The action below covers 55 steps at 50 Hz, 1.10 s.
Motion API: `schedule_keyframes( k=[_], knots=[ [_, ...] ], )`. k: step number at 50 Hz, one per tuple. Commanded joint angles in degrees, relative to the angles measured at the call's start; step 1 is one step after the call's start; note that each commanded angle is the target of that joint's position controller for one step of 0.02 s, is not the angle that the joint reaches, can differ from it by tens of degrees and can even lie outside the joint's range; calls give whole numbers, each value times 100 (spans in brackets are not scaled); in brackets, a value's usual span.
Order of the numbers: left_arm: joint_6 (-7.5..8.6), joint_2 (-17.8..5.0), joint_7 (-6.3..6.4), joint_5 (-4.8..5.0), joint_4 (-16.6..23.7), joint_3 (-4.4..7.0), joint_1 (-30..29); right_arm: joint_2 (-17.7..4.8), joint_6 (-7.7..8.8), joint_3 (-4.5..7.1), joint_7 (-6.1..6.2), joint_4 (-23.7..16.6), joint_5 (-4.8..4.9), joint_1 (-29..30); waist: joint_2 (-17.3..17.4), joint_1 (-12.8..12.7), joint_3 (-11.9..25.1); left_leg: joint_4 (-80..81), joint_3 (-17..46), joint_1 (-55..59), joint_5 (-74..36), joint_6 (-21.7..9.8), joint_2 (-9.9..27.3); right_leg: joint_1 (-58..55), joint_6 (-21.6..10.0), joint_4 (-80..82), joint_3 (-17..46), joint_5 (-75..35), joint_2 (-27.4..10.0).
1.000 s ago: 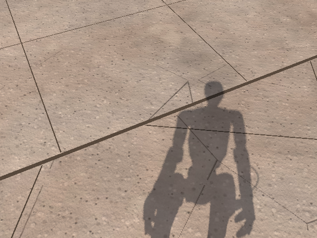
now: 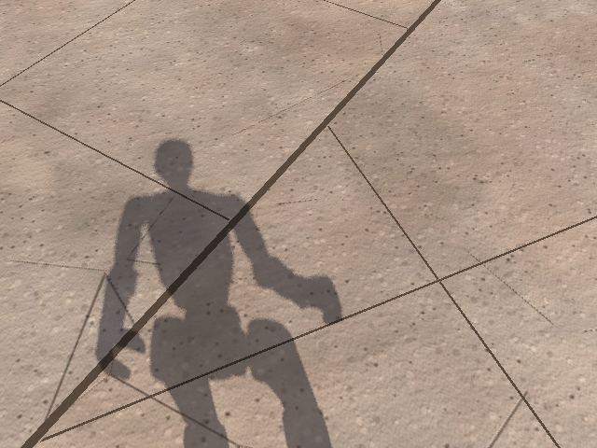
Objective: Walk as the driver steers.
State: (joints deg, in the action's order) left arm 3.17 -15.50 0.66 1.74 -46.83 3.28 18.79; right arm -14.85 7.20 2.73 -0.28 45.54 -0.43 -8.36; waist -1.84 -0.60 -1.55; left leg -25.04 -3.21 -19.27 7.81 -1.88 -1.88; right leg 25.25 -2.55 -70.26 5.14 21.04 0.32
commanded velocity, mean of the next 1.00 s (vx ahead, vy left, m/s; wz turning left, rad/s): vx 0.50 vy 0.00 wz -0.02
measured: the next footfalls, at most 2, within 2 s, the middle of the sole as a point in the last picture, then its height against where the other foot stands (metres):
right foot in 0.36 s outside the picture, level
left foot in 0.92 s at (295, 359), level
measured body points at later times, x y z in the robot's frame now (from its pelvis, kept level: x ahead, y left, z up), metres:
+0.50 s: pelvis +0.27 -0.08 +0.00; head +0.29 -0.09 +0.45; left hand +0.42 +0.17 -0.10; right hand +0.31 -0.35 -0.13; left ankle +0.21 +0.09 -0.64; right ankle +0.31 -0.17 -0.74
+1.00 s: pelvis +0.55 -0.03 -0.01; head +0.59 -0.02 +0.43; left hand +0.59 +0.24 -0.14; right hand +0.72 -0.29 -0.12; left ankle +0.63 +0.04 -0.74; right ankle +0.38 -0.18 -0.64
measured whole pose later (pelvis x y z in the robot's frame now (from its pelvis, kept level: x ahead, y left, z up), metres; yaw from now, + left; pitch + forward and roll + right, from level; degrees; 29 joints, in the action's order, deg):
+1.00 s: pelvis +0.55 -0.03 -0.01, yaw +4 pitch +3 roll -1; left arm 5.6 -15.4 0.2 0.7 -48.6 2.5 17.5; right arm -15.9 4.4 3.4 -2.8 44.2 1.1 -7.6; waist -0.2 -0.8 -2.1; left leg -33.8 -1.4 -27.2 9.4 -5.2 -3.8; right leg 14.3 -0.1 -64.9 0.8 25.8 -0.6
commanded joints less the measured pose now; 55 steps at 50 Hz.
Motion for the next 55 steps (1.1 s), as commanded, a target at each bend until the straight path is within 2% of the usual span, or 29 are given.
schedule_keyframes(
  k=[1, 4, 7, 10, 13, 15, 17, 18, 19, 20, 21, 22, 23, 24, 26, 28, 31, 35, 40, 43, 45, 46, 47, 48, 49, 50, 51, 52, 55],
  knots=[
    [4, -168, -22, -8, 423, 64, 183, -459, 65, 119, -52, -56, -27, -291, 559, 12, 230, 1623, 1648, 843, 52, -1030, 1582, 997, -11, 32, 180, -364, -686],
    [-17, -91, -4, -82, 623, 10, -191, -680, 130, 195, -97, 153, 33, -470, 418, -4, 42, 1873, 1201, 824, -563, -1241, 1631, 1326, 40, 830, 172, -765, -748],
    [81, -105, -85, -139, 791, -49, -720, -834, 67, 221, -73, 242, 88, -555, 373, 93, 25, 1877, 733, 1046, -973, -1156, 1499, 1374, 66, 1974, -70, -1699, -804],
    [156, -70, -178, -102, 961, -107, -1394, -970, -22, 219, -56, 341, 154, -836, 452, 360, -73, 1760, 397, 1036, -888, -982, 1359, 969, 101, 2958, -452, -2201, -633],
    [167, -192, -244, -43, 1191, -94, -1842, -1082, -123, 223, -62, 512, 212, -1183, 572, 480, -174, 1585, 508, 1515, -680, -886, 1609, 947, 17, 3474, -516, -1885, -535],
    [186, -317, -280, -46, 1274, -54, -1865, -1146, -203, 232, -54, 578, 238, -1223, 662, 380, -153, 1306, 561, 1822, -913, -790, 1768, 754, -137, 3756, -604, -1470, -417],
    [198, -607, -261, -102, 1022, 125, -937, -1132, -275, 200, -32, 586, 238, -1104, 625, -200, 383, 104, 231, 1733, -2398, -555, 1506, -702, -365, 4165, -888, -1476, -62],
    [184, -958, -201, -116, 752, 298, 73, -931, -270, 115, -8, 534, 167, -1109, 436, -628, 1024, -1208, -58, 1056, -2350, -330, 1202, -2182, -579, 4068, -578, -1577, -293],
    [139, -1667, -127, -235, 668, 453, 885, -372, -172, -80, -33, 303, 32, -1477, -890, -646, 1877, -3597, -305, -1091, -201, 66, 482, -4349, -1361, 4213, 1812, -1357, -1883],
    [139, -1489, -154, -144, 606, 393, 1062, -344, -28, -110, -56, 369, 104, -1592, -1349, -599, 2434, -4771, 522, -2177, 2448, 107, 49, -4790, -1840, 5206, 3757, -818, -2455],
    [167, -1094, -182, -146, 643, 262, 710, -871, 41, 44, -87, 273, 281, -1178, -823, -563, 1644, -5195, 776, -2746, 2191, 0, 425, -4190, -1558, 5275, 3098, -691, -2254],
    [176, -846, -192, -131, 717, 186, 264, -873, 49, 46, -82, 166, 307, -799, -574, -409, 1099, -5021, 650, -2749, 1648, -78, 704, -3424, -1341, 5305, 2205, -1003, -1987],
    [182, -642, -223, -138, 757, 123, -146, -786, 8, 49, -55, 170, 214, -645, -232, -215, 716, -4660, 599, -2498, 1216, -52, 902, -2651, -1215, 5485, 1588, -1412, -1702],
    [210, -482, -243, -161, 787, 82, -397, -748, -69, 84, -35, 191, 142, -693, -288, -16, 537, -4306, 655, -2137, 905, -28, 1061, -2120, -1107, 5695, 1175, -1652, -1484],
    [286, -482, -259, -178, 717, 101, -492, -518, -219, 59, -38, 257, 121, -872, -314, 186, 437, -4078, 612, -1703, 548, 53, 1079, -1610, -1145, 6032, 777, -2028, -1327],
    [350, -587, -230, -184, 575, 139, -352, -465, -295, 64, -7, 186, 90, -713, -175, 234, 282, -3704, 618, -1896, 168, 134, 1072, -1561, -1198, 6185, 466, -2475, -1295],
    [317, -645, -136, -160, 359, 157, -46, -381, -283, 47, -12, -11, 49, -113, -103, 85, 71, -2662, 607, -2250, -640, 207, 1034, -1778, -1117, 6280, 146, -2628, -1226],
    [276, -818, -56, -151, 165, 193, 181, -265, -231, -19, -116, -179, 114, 582, -165, -177, -121, -1391, 387, -2023, -1519, 145, 812, -1957, -925, 6386, -278, -2222, -1176],
    [207, -843, -17, -128, -161, 233, 441, -328, -227, -32, -285, -508, 181, 1149, -122, -346, -352, -873, 439, -2313, -1031, -157, 678, -2913, -757, 6099, -570, -2361, -1574],
    [117, -980, 29, -121, -153, 277, 225, -470, -218, 29, -369, -594, 152, 941, -263, -138, -93, -800, 108, -1704, -282, -417, 379, -3214, -547, 5398, -853, -4122, -1619],
    [12, -1011, 92, -150, -72, 267, 72, -825, -245, 265, -333, -292, 144, -325, -235, 509, 695, -618, -275, 89, -247, -669, -164, -2932, -266, 3653, -1271, -5765, -1271],
    [16, -936, 148, -218, 79, 205, 155, -1292, -273, 446, -253, -125, 141, -1275, 281, 843, 1299, -638, 828, 1837, -453, -997, 460, -1628, -31, 1939, -1373, -4548, -1020],
    [179, -87, 22, -336, 273, -78, 809, -1827, -270, 550, -240, -111, 166, -1534, 1799, 360, 1956, -52, 4043, 3938, 623, -2136, 1897, 991, 392, -231, -1004, 133, 186],
    [405, -528, -55, -158, 241, -8, 424, -1344, -263, 417, -229, -131, 190, -1665, 1325, 649, 2377, 734, 5062, 4318, 1173, -2132, 2062, 1715, 289, -934, 90, 1026, 219],
    [534, -807, -100, 30, 441, 63, -123, -1123, -247, 363, -203, -177, 151, -1396, 1075, 692, 1566, 773, 4215, 3776, 812, -1824, 1898, 2155, 160, -955, 151, 615, -79],
    [597, -769, -68, -6, 535, 34, -447, -998, -239, 327, -182, -296, 148, -1021, 458, 534, 1123, 771, 3509, 2943, 240, -1637, 1667, 2003, 98, -561, 87, 133, -342],
    [596, -765, -17, -142, 560, 70, -625, -837, -247, 280, -178, -394, 124, -679, 136, 325, 737, 862, 2989, 2096, -413, -1530, 1459, 1705, 127, -67, 21, -125, -510],
    [536, -792, 5, -208, 605, 116, -569, -727, -243, 235, -163, -484, 58, -509, 260, 113, 668, 987, 2724, 1573, -863, -1502, 1322, 1283, 156, 217, 59, -278, -638],
    [344, -575, 23, -268, 678, 107, -469, -792, -236, 265, -98, -556, 96, -517, 399, -68, 485, 1255, 2294, 852, -1338, -1569, 1114, 991, 364, 914, -68, -451, -655]
  ],
)
Keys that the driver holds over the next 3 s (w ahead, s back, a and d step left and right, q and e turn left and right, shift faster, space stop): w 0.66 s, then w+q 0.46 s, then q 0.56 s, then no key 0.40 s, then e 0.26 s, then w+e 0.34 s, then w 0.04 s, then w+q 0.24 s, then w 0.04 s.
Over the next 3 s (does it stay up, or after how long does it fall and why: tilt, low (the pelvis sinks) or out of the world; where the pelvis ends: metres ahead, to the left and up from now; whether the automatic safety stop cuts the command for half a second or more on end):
stays up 1.00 -0.03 0.00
